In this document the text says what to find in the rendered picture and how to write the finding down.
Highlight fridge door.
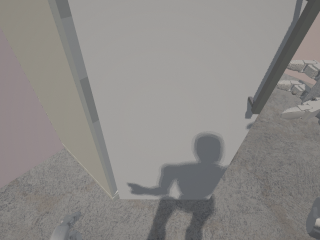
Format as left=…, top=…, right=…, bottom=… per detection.
left=68, top=0, right=308, bottom=200

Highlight right robot hand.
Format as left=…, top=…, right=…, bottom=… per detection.
left=275, top=60, right=320, bottom=121

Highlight robot right upper arm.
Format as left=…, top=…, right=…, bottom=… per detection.
left=306, top=197, right=320, bottom=240

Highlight handle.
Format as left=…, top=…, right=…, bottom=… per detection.
left=248, top=0, right=320, bottom=115

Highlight left robot hand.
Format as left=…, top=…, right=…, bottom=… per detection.
left=49, top=211, right=83, bottom=240

